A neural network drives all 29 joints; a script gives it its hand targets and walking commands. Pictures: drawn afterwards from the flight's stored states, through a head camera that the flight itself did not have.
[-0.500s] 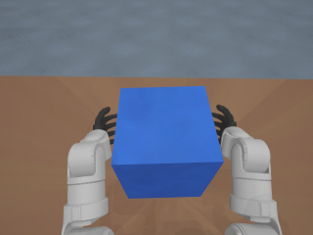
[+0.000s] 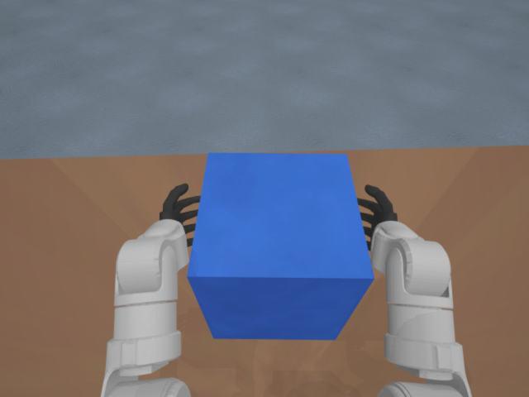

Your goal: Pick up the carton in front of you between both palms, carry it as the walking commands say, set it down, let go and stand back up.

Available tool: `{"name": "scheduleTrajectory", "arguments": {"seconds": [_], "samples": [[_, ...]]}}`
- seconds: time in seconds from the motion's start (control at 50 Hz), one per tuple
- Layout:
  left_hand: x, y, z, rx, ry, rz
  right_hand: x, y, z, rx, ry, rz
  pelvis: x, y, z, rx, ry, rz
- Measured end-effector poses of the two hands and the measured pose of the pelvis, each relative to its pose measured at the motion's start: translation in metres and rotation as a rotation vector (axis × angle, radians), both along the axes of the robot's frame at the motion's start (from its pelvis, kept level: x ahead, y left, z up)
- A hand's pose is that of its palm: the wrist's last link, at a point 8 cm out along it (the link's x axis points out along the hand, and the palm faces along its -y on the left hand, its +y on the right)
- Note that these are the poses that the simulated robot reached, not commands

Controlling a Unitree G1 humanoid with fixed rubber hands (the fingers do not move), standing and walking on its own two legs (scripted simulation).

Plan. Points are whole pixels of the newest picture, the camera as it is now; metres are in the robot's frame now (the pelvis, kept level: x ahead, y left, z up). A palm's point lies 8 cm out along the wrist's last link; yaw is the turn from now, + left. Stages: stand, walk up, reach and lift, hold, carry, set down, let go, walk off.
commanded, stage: carry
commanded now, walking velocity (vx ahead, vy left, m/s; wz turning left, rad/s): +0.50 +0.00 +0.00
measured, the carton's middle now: (275, 252) +0.34 -0.01 +0.03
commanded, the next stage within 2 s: none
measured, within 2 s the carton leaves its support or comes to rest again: neither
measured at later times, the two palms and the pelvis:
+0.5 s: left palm (202, 126) +0.63 +0.14 +0.06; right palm (340, 120) +0.64 -0.16 +0.06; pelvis +0.31 -0.02 -0.05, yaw +1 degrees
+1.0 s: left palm (203, 71) +0.95 +0.17 +0.03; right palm (307, 69) +0.94 -0.13 +0.03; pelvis +0.62 +0.01 -0.09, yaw +0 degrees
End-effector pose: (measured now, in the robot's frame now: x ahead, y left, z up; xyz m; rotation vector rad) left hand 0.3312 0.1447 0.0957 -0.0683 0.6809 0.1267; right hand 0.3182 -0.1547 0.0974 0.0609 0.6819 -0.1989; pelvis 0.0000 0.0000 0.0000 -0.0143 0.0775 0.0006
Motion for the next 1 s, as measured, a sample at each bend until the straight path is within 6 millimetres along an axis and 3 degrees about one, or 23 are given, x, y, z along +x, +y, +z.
{"name": "scheduleTrajectory", "arguments": {"seconds": [0.06,0.14,0.26,0.34,0.42,0.46,0.54,0.62,0.76,0.86,0.94,1.0], "samples": [[0.03,-0.004,-0.007,-0.02,0.029,-0.001,0.024,-0.004,-0.007,0.02,0.027,-0.035,0.029,0.006,0.006,-0.008,0.005,-0.007],[0.076,-0.005,-0.004,-0.029,-0.004,-0.001,0.07,-0.005,-0.002,0.027,-0.007,-0.047,0.07,0.009,0.011,-0.014,0.017,-0.008],[0.149,-0.007,0.007,-0.026,-0.073,0.012,0.15,-0.007,0.012,0.022,-0.074,-0.026,0.146,0.002,0.009,-0.008,0.024,0.004],[0.206,-0.013,0.01,-0.009,-0.12,0.013,0.211,-0.014,0.014,0.012,-0.12,-0.005,0.206,-0.007,-0.008,0.013,0.019,0.013],[0.264,-0.018,-0.002,0.031,-0.15,0.032,0.278,-0.018,-0.005,0.014,-0.15,0.04,0.271,-0.016,-0.043,0.035,-0.006,0.026],[0.285,-0.015,-0.016,0.053,-0.116,0.047,0.306,-0.015,-0.021,0.019,-0.115,0.068,0.291,-0.019,-0.051,0.013,-0.005,0.019],[0.31,-0.004,-0.042,0.032,0.003,0.098,0.343,-0.004,-0.045,0.03,0.003,0.096,0.33,-0.028,-0.046,0.022,-0.003,0.021],[0.348,0.001,-0.047,0.013,0.019,0.13,0.385,0.002,-0.051,0.051,0.02,0.093,0.369,-0.031,-0.039,0.034,0.007,0.027],[0.44,0.004,-0.034,0.014,-0.048,0.11,0.468,0.004,-0.043,0.054,-0.048,0.074,0.45,-0.022,-0.035,0.037,0.023,0.014],[0.515,0.014,-0.03,0.017,-0.106,0.087,0.537,0.014,-0.039,0.038,-0.106,0.067,0.523,-0.007,-0.051,0.013,0.018,0.002],[0.58,0.025,-0.048,0.013,-0.137,0.056,0.597,0.025,-0.051,0.003,-0.136,0.058,0.589,0.006,-0.084,-0.008,-0.007,-0.011],[0.618,0.025,-0.07,0.014,-0.075,0.018,0.626,0.024,-0.069,-0.017,-0.075,0.035,0.619,0.013,-0.092,0.012,-0.006,-0.003]]}}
